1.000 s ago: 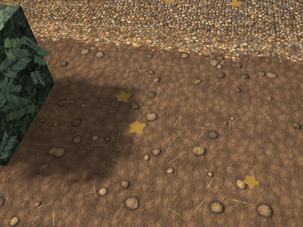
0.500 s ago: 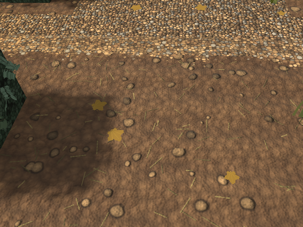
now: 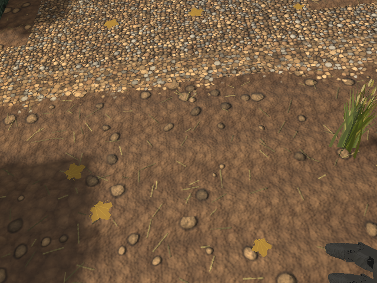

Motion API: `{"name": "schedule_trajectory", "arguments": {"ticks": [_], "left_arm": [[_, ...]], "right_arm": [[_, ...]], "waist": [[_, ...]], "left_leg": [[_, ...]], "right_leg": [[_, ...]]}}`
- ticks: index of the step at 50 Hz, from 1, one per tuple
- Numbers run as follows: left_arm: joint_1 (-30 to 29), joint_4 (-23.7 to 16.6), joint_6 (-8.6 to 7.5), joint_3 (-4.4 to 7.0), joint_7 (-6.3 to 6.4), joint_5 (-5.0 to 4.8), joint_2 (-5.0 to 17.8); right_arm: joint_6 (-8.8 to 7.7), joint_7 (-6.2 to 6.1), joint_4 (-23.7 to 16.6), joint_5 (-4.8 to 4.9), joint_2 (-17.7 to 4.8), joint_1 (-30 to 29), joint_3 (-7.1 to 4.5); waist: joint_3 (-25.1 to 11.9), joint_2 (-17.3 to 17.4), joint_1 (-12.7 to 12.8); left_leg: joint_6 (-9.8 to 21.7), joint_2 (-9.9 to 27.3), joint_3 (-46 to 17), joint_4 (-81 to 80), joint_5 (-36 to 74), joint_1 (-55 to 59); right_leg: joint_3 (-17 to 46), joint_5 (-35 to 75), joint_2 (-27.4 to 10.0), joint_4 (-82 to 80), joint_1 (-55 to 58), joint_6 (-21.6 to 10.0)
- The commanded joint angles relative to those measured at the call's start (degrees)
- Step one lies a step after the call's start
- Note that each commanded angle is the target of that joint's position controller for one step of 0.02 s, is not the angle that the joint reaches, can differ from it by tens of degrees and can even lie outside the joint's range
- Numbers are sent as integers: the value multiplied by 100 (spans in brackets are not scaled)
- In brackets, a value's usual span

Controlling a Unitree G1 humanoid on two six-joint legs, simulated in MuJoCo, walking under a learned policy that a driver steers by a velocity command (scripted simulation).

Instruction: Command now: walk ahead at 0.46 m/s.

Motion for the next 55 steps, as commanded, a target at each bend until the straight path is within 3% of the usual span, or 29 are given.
{"name": "schedule_trajectory", "arguments": {"ticks": [1, 3, 4, 5, 6, 7, 8, 9, 10, 12, 16, 19, 22, 25, 27, 28, 29, 30, 31, 32, 35, 40, 44, 48, 50, 52, 53, 54, 55], "left_arm": [[298, -65, -5, 239, 26, 12, 959], [219, -64, 34, 268, 63, 52, 1096], [71, -89, 84, 266, 77, 89, 1133], [-162, -167, 81, 253, 79, 129, 1165], [175, -347, 14, 117, 40, 269, 672], [484, -283, -122, 27, -32, 176, 526], [-224, -487, -279, 137, -109, -15, 1008], [-838, -693, -410, 129, -156, -130, 1070], [-1124, -767, -485, 121, -157, -60, 980], [-985, -787, -445, 152, -146, 94, 887], [-1256, -1035, -310, 56, -88, 218, 595], [-2121, -1269, -348, -30, -104, 195, 396], [-2472, -1390, -379, 31, -147, 57, 560], [-2366, -1427, -421, 175, -178, 2, 849], [-1573, -1281, -462, 317, -146, 35, 1054], [-716, -1225, -468, 414, -96, 135, 1393], [-328, -1027, -364, 525, -127, 198, 1825], [-415, -1091, -342, 430, -167, 136, 1303], [-635, -1132, -323, 342, -150, 108, 986], [-917, -1140, -305, 289, -152, 141, 871], [-1188, -995, -326, 231, -149, 169, 648], [-978, -639, -397, 329, -195, 83, 894], [-853, -427, -311, 362, -174, -13, 1095], [-447, -131, -204, 402, -174, -101, 1271], [-457, -43, -136, 421, -153, -134, 1348], [-481, 15, -85, 360, -128, -153, 1278], [-514, -110, -111, 233, -121, -31, 1020], [68, -287, -193, 14, -148, 36, 303], [-159, -183, -277, 141, -155, -101, 837]], "right_arm": [[-177, 87, -669, 31, -388, -1049, -34], [-145, 48, -536, 2, -617, -424, -133], [-116, 1, -335, 0, -803, 372, -218], [-73, -63, -91, -13, -947, 1426, -272], [-49, -108, 50, -118, -1411, 2365, -370], [-58, -72, 194, -7, -1146, 2435, -312], [-17, -135, 161, 65, -881, 2046, -257], [28, -185, 55, 17, -790, 1673, -219], [31, -191, 14, -50, -740, 1412, -185], [17, -212, -89, -141, -673, 1198, -135], [20, -297, -66, -9, -860, 1274, -192], [91, -366, 20, 50, -1015, 1620, -249], [185, -398, 123, 114, -1052, 2021, -260], [253, -420, 105, 91, -1016, 2061, -259], [272, -399, 47, 32, -761, 2014, -179], [246, -364, -73, -74, -336, 2063, -27], [180, -348, -280, 97, -52, 2817, 79], [197, -378, -145, 182, -642, 2744, -32], [237, -383, -200, 146, -934, 2170, -124], [270, -393, -254, 72, -905, 1877, -135], [341, -319, -350, 67, -634, 1713, -141], [350, -275, -471, -35, -288, 1224, -9], [221, -140, -587, -36, -210, 484, 85], [168, -70, -798, 17, -332, -86, 78], [150, -56, -810, -4, -476, 11, 22], [139, -127, -448, -62, -838, 1213, -197], [167, -216, -250, -116, -1234, 2220, -338], [202, -268, -221, -191, -1741, 2473, -403], [187, -269, -224, -148, -1267, 2530, -294]], "waist": [[496, -1007, 87], [-114, -1217, -260], [-639, -1183, -689], [-1244, -1024, -1221], [-2247, 343, -1158], [-2756, 1165, -974], [-1753, 595, -1082], [-965, 97, -994], [-394, -432, -761], [-166, -328, -375], [35, -29, -312], [39, -14, -676], [-129, 123, -834], [-241, 285, -660], [-579, 291, -211], [-1374, -367, 120], [-2058, -2326, -218], [-1696, -1753, -101], [-1010, -1167, 28], [-646, -773, -59], [-166, -1000, -314], [-12, -685, -337], [116, -646, -134], [247, -741, -30], [150, -825, -214], [-591, -723, -906], [-1353, -324, -1331], [-2059, 1161, -980], [-2152, 750, -1236]], "left_leg": [[288, -123, 274, -272, -327, -190], [558, -466, 516, -150, -764, 662], [750, -625, 602, -237, -723, 1604], [1036, -230, 105, -173, -366, 3332], [1894, 1272, -2321, 3, -487, 5742], [2514, 2081, -4685, -870, -1315, 6587], [2157, 1797, -4212, -1207, -2238, 5836], [1930, 1570, -3442, -1448, -2284, 4816], [1824, 1330, -3006, -1680, -1772, 3850], [1785, 985, -2498, -1948, -930, 2867], [1758, 654, -1705, -2140, -317, 1758], [1390, 281, -1344, -1936, -606, 1366], [1211, 433, -1731, -1597, -1106, 1796], [995, 668, -2306, -964, -1468, 2361], [706, 360, -2201, -21, -1365, 2179], [484, -14, -1707, 1626, -2103, 1580], [193, -628, -939, 3420, -3996, -269], [112, -187, -1093, 4273, -3748, -943], [74, -13, -1018, 4508, -3181, -1108], [22, 169, -883, 4417, -2746, -922], [-33, 463, -759, 3869, -2232, -406], [-69, 448, -733, 2499, -1663, -518], [-20, 418, -304, 1074, -712, -85], [164, 285, -135, 396, -889, 160], [354, 147, -17, 116, -1206, 549], [618, -147, 200, -293, -962, 2546], [906, 709, -700, -81, -797, 4270], [1711, 2252, -3342, -591, -1663, 5898], [1777, 2339, -4006, -1088, -2303, 5613]], "right_leg": [[237, 3868, -1535, 139, -37, -353], [45, 6390, -1509, 967, 300, -233], [-141, 7311, -1385, 1926, 261, -131], [-200, 6928, -1285, 3153, -711, 8], [-317, 3549, -515, 5519, -2820, 388], [20, -1014, 248, 6874, -4197, 623], [320, -753, -164, 7104, -4841, 531], [202, -301, -438, 6781, -4917, 467], [37, -50, -593, 6325, -4779, 457], [-24, 200, -823, 5770, -4257, 551], [-370, 662, -894, 4314, -3945, 934], [-488, 2108, -588, 2763, -3319, 1031], [-311, 2516, -394, 2061, -3035, 1057], [-150, 1883, -408, 1691, -2765, 859], [-183, 1524, -568, 1387, -1592, 509], [748, 1126, -1588, 1416, -249, 101], [3373, -197, -2795, 839, 1270, -787], [3865, -1256, -2798, 566, 1028, -758], [2915, -982, -2538, 525, 435, -534], [2114, -85, -2275, 489, -193, -417], [850, 1116, -1755, 76, -1187, -361], [140, 2141, -1810, -267, -1153, -654], [-438, 2298, -1641, -334, -1147, -537], [-461, 2455, -1867, -202, -731, -438], [-522, 3214, -1938, 139, -488, -330], [-820, 4569, -1557, 1597, -914, -82], [-973, 3258, -1272, 3156, -2062, 153], [-931, -837, -265, 5247, -4207, 539], [-2, -1367, -325, 6064, -4728, 534]]}}
Velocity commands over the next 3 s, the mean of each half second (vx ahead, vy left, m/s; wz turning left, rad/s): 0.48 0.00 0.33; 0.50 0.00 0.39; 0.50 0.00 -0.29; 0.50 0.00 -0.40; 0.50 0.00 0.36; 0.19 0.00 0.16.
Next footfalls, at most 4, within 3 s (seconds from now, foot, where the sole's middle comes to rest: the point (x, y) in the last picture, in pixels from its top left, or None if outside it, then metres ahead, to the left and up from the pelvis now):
0.10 left None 0.25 0.11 -0.77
0.56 right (255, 261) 0.54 -0.09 -0.77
1.06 left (161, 222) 0.68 0.26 -0.77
1.60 right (202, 148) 1.03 0.13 -0.77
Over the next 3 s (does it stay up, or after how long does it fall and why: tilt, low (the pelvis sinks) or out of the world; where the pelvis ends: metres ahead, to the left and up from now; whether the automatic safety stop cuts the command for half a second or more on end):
stays up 1.51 0.32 0.00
